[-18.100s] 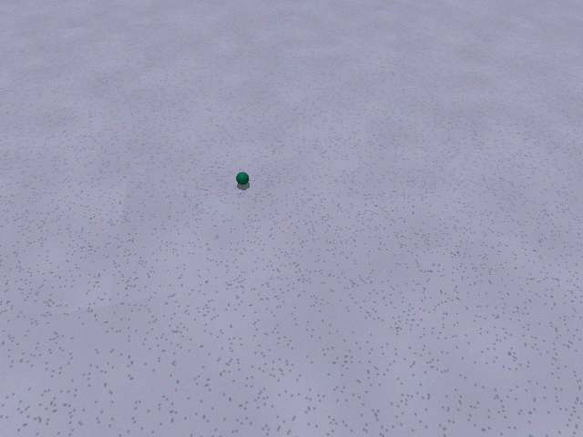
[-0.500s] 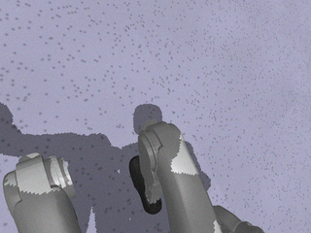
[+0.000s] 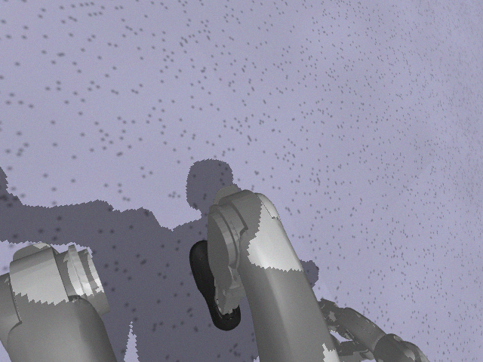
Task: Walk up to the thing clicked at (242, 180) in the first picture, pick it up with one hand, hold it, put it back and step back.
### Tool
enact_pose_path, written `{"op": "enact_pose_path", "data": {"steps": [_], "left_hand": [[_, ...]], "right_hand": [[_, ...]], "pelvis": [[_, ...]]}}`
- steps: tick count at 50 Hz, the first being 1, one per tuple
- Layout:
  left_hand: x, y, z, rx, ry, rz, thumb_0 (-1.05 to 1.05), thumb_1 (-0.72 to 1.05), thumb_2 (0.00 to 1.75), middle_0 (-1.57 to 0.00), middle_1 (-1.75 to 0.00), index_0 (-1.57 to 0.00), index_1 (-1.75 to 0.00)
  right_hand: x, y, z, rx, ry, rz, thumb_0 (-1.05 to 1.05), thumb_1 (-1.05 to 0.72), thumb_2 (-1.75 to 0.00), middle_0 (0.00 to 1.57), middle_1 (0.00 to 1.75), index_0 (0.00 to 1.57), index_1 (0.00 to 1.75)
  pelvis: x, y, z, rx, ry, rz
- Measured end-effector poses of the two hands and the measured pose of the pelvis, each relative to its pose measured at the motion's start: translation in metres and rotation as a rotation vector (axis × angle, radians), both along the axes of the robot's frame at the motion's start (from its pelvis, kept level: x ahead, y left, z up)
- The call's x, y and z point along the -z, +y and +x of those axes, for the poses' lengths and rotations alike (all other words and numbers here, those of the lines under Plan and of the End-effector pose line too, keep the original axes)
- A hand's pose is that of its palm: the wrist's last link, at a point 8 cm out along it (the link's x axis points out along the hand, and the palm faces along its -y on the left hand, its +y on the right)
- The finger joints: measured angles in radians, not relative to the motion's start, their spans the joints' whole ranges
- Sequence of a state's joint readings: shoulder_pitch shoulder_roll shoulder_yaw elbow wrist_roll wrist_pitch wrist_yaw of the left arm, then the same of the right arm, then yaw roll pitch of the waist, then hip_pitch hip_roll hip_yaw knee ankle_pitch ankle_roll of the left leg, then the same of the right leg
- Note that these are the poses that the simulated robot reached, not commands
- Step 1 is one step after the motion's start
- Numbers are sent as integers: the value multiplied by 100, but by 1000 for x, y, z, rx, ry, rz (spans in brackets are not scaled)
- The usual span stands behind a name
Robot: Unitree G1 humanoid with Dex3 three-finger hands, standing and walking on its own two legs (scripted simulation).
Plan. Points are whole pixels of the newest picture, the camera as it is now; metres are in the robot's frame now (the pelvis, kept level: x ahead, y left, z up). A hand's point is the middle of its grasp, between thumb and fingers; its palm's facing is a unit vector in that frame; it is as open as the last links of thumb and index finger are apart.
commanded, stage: close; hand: left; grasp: from above
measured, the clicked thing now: out of the picture +0.42 +0.30 -0.27
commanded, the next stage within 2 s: settle in 0.44 s
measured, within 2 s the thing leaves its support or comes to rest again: neither
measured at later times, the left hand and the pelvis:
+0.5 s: hand out of the picture +0.38 +0.31 -0.25, palm faces -0.43 -0.15 -0.89, open 8.4 cm; pelvis +0.00 -0.01 +0.00, yaw +1 degrees
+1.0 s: hand out of the picture +0.40 +0.34 -0.19, palm faces -0.35 -0.15 -0.92, open 7.2 cm; pelvis +0.01 +0.00 +0.00, yaw +2 degrees
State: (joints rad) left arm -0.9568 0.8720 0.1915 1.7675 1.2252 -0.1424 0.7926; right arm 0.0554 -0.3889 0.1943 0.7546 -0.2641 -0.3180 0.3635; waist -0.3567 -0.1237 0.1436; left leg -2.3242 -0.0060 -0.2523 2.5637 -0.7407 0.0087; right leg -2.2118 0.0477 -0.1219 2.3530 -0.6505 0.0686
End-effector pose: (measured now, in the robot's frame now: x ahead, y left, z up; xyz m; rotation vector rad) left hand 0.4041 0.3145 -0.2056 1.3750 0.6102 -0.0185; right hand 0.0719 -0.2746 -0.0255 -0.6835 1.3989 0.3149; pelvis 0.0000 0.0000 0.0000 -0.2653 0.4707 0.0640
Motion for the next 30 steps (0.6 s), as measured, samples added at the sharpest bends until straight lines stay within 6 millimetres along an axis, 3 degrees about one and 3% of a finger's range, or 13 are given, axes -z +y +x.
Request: {"op": "enact_pose_path", "data": {"steps": [7, 17, 30], "left_hand": [[-8, 11, 11, 36, 64, -21, -1, 21, 38, -64, -67, -64, -56], [-11, 10, -14, 129, 106, -44, 1, 36, 36, -68, -65, -65, -55], [-11, 2, -19, 207, 22, 13, 3, 36, 31, -76, -58, -71, -47]], "right_hand": [[16, 7, -6, 24, 17, 36, 0, -88, -89, 19, 30, 20, 30], [40, 30, -3, -9, 36, 124, 0, -89, -89, 19, 30, 20, 30], [20, 9, -4, -6, 13, 14, 0, -89, -89, 19, 30, 20, 30]], "pelvis": [[5, 0, 4, -6, -2, -2], [4, -5, 1, -8, -16, 18], [1, -4, -2, -1, -32, 14]]}}
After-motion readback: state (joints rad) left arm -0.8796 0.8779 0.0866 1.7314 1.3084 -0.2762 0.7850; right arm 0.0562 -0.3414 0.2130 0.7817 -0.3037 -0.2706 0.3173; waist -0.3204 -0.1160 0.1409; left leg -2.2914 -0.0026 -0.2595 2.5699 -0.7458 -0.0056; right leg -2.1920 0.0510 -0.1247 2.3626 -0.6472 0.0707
